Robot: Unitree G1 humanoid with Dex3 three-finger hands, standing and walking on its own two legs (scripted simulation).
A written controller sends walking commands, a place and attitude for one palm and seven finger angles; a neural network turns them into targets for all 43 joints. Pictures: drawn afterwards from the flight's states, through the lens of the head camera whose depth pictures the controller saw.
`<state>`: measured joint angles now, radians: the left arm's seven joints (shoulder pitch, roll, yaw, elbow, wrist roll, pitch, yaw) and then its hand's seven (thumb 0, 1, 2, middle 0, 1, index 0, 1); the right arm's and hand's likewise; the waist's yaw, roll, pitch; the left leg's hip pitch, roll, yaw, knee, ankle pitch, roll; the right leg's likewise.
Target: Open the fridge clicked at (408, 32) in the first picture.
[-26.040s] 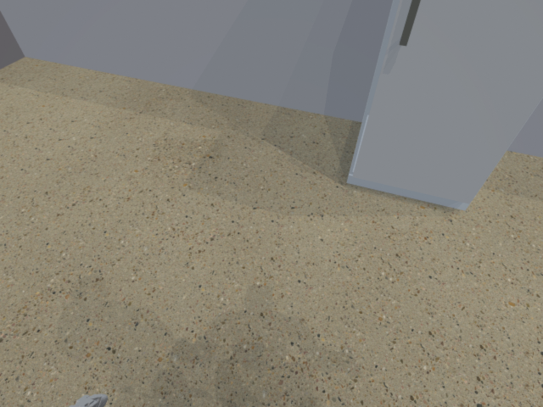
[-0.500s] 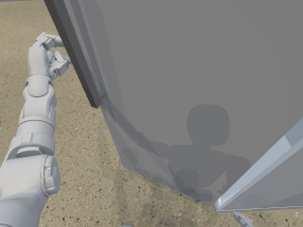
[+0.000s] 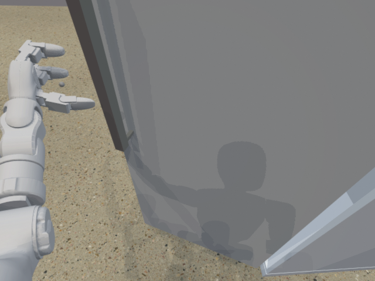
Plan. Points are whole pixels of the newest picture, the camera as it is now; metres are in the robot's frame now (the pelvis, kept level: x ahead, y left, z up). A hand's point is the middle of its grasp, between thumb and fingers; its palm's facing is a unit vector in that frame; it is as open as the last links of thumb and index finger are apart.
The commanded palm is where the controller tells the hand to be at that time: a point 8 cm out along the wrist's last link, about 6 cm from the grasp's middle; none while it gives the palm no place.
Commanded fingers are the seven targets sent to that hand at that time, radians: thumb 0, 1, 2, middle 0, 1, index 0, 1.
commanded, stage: loosen the grip on the handle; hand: left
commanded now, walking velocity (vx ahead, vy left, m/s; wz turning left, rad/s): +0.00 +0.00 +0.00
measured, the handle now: (106, 65) +0.44 +0.18 +0.24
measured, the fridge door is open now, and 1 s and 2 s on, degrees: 66 66 66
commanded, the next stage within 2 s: slip the hand off the handle in 0.02 s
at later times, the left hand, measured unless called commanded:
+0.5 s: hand (45, 84) +0.43 +0.31 +0.20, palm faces +0.36 -0.91 -0.22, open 14.7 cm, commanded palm +0.40 +0.35 +0.20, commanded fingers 0.00 -0.55 0.20 -0.25 -1.15 -0.25 -1.15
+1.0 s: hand (25, 95) +0.41 +0.35 +0.19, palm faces +0.35 -0.91 -0.22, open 14.7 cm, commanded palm +0.35 +0.38 +0.20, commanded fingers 0.00 -0.55 0.20 -0.25 -1.15 -0.25 -1.15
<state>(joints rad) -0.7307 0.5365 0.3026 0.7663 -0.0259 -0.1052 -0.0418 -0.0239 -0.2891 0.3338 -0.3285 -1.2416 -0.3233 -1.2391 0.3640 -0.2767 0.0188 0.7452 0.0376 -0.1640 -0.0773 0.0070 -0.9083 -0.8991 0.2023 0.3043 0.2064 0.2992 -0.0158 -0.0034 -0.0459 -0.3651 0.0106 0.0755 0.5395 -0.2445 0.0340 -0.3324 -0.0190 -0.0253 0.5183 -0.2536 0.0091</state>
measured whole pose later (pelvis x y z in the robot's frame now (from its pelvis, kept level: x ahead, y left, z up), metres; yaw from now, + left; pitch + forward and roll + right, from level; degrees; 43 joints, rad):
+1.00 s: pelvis +0.02 +0.00 +0.00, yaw -1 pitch +8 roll -1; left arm -0.53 0.69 0.59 0.74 -0.09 -0.16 -0.29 -0.01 -0.55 0.20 -0.26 -1.15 -0.25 -1.15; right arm 0.39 -0.29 0.01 0.67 0.04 -0.02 -0.10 0.01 -0.91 -0.90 0.20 0.30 0.21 0.30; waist -0.03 0.02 -0.09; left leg -0.45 0.04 0.08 0.60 -0.30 0.03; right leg -0.41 0.00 -0.02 0.55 -0.29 0.00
